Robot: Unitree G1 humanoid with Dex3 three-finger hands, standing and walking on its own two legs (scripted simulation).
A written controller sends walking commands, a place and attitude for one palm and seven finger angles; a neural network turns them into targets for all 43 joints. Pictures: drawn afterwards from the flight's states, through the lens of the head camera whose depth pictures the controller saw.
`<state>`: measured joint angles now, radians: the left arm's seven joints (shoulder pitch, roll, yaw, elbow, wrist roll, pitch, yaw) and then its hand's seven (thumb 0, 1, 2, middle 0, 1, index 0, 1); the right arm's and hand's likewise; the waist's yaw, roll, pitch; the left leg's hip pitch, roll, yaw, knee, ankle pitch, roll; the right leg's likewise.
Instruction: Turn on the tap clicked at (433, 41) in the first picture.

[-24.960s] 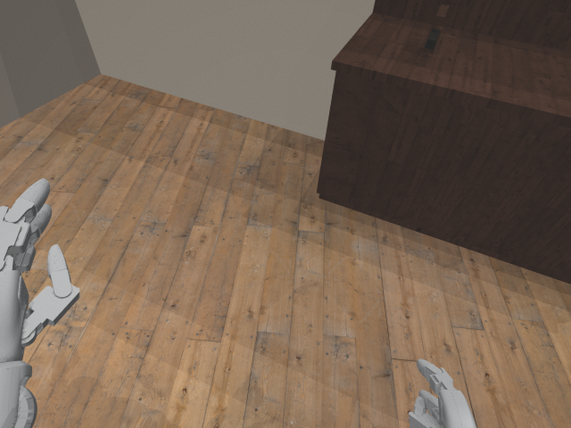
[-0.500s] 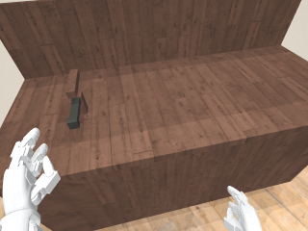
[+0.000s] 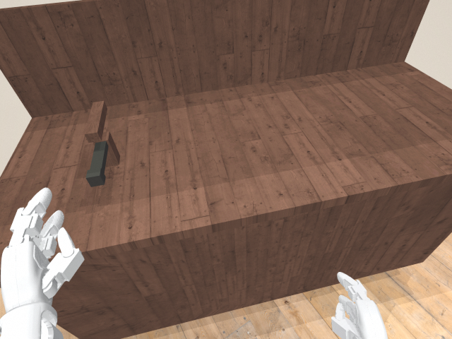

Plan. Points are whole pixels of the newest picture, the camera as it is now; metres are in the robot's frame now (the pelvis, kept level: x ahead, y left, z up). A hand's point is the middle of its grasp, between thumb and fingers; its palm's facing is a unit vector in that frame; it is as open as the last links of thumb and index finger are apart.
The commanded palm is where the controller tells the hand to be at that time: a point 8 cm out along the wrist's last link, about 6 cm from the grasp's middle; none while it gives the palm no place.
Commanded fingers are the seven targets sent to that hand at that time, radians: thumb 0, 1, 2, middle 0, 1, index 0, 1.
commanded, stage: reach beside the lever's end, fingers flat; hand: left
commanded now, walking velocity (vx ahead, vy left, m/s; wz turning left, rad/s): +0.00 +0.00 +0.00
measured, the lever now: (96, 177) +0.39 +0.34 +0.07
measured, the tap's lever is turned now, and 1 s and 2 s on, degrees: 0 0 0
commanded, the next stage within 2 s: none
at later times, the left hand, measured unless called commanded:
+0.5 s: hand (66, 234) +0.23 +0.28 +0.12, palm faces +0.54 -0.84 -0.10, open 7.5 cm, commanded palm +0.19 +0.33 +0.12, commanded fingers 0.00 0.90 0.90 -0.19 -0.27 -0.19 -0.27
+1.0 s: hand (71, 209) +0.29 +0.32 +0.10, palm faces +0.53 -0.84 -0.07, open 7.6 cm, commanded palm +0.24 +0.36 +0.10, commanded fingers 0.00 0.90 0.90 -0.17 -0.20 -0.17 -0.20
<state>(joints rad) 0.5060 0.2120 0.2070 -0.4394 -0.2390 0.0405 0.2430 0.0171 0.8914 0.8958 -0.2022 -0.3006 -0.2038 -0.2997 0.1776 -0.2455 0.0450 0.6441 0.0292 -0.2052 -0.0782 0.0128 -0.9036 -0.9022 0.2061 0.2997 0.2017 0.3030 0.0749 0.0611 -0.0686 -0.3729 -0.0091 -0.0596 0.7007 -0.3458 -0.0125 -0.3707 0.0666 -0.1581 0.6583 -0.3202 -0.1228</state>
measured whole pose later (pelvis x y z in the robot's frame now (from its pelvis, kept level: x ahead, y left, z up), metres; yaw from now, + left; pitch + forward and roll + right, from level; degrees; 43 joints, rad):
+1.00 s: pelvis +0.00 +0.05 +0.00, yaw -2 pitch +4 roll +0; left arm 0.09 0.24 0.32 0.06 -0.21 -0.08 0.21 0.02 0.89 0.90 -0.18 -0.23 -0.18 -0.23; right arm 0.17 -0.24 0.04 0.68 0.02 -0.18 -0.08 0.01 -0.90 -0.90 0.21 0.30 0.20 0.30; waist 0.04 0.03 -0.06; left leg -0.42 -0.04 -0.01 0.68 -0.33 0.04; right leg -0.43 0.03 -0.10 0.65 -0.29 -0.07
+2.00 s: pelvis +0.01 +0.05 +0.00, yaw -3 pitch +10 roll -1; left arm -0.18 0.34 0.48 0.51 -0.19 -0.24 0.12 0.02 0.89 0.90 -0.15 -0.15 -0.15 -0.15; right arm 0.26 -0.27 0.01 0.68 0.01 -0.06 -0.06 0.01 -0.90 -0.90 0.21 0.30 0.20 0.30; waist -0.01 0.02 -0.09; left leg -0.55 -0.02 0.01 0.76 -0.37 0.04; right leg -0.56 0.05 -0.09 0.70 -0.31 -0.07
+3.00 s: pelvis +0.01 +0.04 -0.01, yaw -2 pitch +9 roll -1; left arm -0.22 0.26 0.37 0.49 -0.15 -0.26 0.25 0.01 0.92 0.92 -0.15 -0.15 -0.15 -0.15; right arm 0.22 -0.26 0.02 0.69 0.00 -0.05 -0.06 0.01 -0.91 -0.90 0.21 0.30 0.20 0.30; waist 0.00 0.03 -0.08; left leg -0.56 -0.03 -0.02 0.77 -0.37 0.03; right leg -0.56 0.05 -0.12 0.71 -0.32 -0.08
